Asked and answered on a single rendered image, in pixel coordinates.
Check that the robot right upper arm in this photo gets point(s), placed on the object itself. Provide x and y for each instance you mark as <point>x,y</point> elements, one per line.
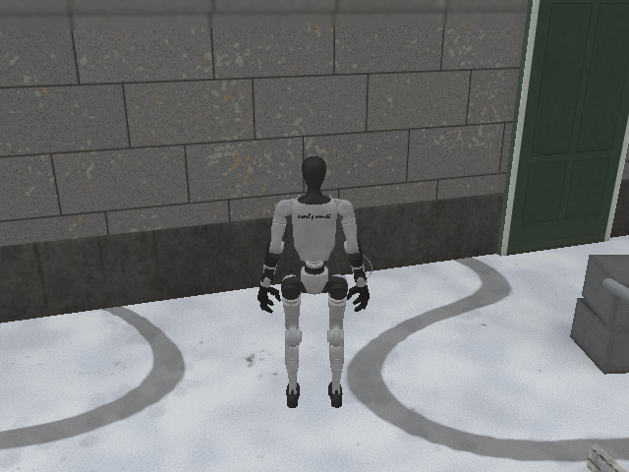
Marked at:
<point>349,225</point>

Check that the robot right thigh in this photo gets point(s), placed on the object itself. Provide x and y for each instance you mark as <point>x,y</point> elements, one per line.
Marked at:
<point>337,297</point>

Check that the robot left forearm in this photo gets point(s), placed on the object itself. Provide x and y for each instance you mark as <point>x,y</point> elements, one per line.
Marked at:
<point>269,267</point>

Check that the right robot hand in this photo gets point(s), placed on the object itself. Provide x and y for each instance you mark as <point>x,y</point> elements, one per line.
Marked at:
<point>363,297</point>

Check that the robot torso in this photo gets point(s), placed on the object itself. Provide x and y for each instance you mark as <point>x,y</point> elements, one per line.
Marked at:
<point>314,229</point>

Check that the left robot hand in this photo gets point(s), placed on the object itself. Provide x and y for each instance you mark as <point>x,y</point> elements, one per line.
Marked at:
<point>263,298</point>

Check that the robot right forearm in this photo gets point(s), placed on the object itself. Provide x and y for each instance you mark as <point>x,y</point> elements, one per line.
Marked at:
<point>358,268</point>

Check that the robot left upper arm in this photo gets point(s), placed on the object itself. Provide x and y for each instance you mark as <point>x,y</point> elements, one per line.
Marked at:
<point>283,208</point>

